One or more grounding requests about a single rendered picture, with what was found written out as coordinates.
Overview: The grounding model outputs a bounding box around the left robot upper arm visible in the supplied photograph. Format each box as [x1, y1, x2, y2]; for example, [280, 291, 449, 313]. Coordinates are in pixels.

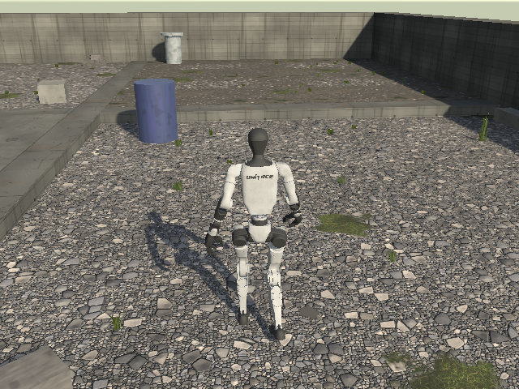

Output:
[220, 164, 242, 210]

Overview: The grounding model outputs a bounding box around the right robot upper arm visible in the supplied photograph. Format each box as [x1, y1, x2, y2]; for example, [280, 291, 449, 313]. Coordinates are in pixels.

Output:
[275, 162, 298, 205]

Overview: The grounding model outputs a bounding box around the robot left hand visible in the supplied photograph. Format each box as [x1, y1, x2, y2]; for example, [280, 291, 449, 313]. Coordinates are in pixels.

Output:
[204, 233, 223, 256]

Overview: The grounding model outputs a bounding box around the right robot foot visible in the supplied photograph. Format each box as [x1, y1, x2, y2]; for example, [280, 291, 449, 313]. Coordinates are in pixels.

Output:
[269, 325, 285, 340]

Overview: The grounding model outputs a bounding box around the robot right forearm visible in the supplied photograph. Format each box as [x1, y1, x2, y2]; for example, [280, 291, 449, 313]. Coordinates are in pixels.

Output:
[289, 192, 301, 217]

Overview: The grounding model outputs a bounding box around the robot right hand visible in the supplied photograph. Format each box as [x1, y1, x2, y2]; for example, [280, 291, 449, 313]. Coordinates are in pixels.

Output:
[283, 213, 302, 227]

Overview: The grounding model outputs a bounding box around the robot left shin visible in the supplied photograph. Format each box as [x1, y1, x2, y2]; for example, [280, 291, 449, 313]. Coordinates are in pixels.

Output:
[236, 263, 248, 314]

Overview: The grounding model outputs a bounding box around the robot left forearm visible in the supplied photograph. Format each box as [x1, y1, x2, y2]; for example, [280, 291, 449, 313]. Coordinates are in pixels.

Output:
[208, 197, 227, 236]

